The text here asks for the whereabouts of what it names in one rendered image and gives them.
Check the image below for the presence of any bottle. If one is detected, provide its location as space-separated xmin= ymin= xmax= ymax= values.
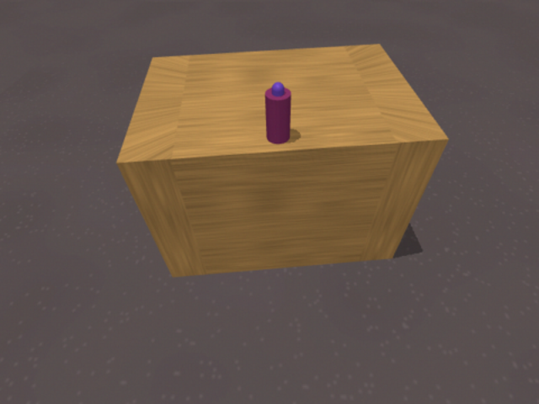
xmin=265 ymin=82 xmax=291 ymax=144

